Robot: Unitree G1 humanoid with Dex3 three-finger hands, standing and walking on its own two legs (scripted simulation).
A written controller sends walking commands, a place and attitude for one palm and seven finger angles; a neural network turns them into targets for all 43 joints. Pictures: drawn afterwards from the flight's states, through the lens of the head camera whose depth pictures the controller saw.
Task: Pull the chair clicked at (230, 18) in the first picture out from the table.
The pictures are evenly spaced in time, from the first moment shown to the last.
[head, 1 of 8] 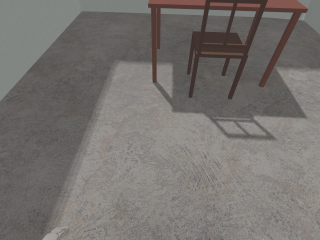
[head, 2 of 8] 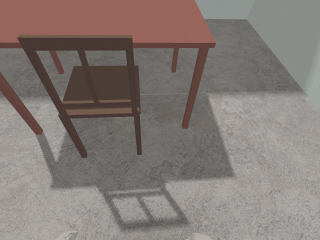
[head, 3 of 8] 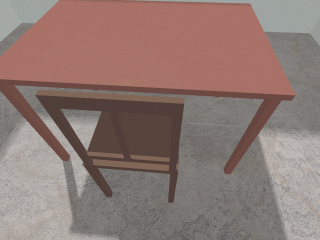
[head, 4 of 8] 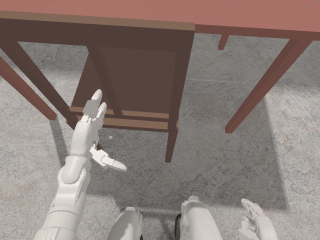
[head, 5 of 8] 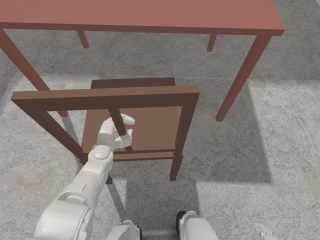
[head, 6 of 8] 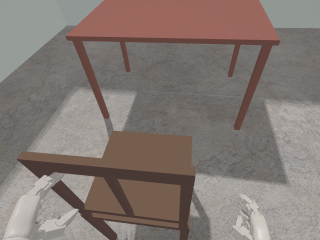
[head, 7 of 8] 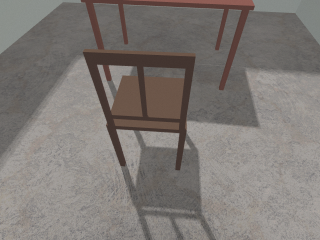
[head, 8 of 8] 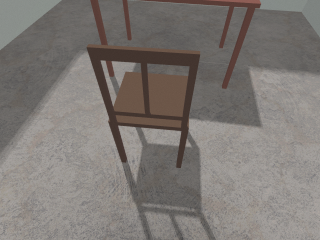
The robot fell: no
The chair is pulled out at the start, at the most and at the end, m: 0.00 0.67 0.67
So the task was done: yes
